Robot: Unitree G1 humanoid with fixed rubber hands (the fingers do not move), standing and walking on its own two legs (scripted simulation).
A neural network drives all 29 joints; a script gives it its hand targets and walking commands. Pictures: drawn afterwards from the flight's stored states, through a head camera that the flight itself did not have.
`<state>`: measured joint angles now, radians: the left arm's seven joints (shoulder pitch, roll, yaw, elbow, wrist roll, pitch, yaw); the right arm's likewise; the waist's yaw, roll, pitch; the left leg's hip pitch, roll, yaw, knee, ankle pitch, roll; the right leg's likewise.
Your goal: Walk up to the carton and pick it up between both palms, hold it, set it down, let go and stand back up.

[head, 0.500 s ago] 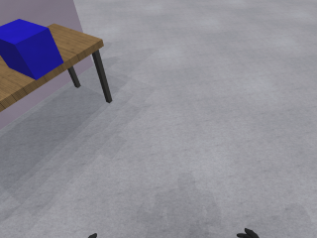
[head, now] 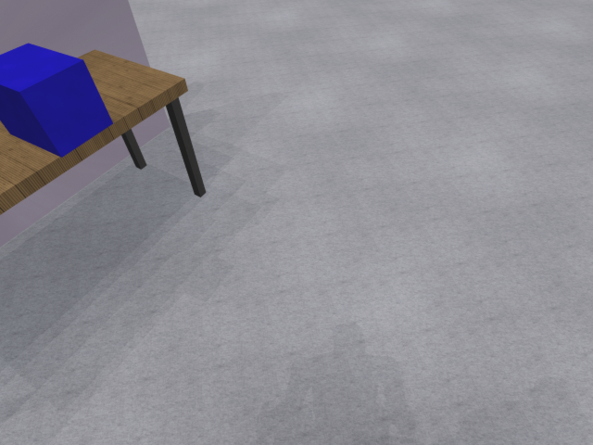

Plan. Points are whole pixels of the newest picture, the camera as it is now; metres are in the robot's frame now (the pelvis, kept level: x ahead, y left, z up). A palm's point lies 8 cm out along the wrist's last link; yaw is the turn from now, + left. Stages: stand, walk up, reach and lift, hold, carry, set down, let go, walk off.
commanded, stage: stand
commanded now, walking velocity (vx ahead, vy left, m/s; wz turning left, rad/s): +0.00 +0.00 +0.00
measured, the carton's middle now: (44, 99) +1.04 +0.77 -0.08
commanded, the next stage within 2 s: walk up in 0.32 s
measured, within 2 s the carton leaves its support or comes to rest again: neither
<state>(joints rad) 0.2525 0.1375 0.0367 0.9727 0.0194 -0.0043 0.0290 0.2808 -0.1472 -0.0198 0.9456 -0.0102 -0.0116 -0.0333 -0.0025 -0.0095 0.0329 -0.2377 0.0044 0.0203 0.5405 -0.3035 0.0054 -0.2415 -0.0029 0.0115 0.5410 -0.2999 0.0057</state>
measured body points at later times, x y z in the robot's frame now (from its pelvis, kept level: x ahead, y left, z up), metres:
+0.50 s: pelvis +0.00 -0.01 +0.00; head +0.00 +0.00 +0.45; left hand -0.01 +0.20 -0.16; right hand +0.00 -0.22 -0.16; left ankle -0.01 +0.12 -0.73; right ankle -0.01 -0.12 -0.73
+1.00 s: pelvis +0.07 +0.11 -0.03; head +0.06 +0.13 +0.42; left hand +0.11 +0.40 -0.15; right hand +0.16 -0.15 -0.14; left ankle +0.07 +0.22 -0.73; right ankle +0.10 -0.03 -0.67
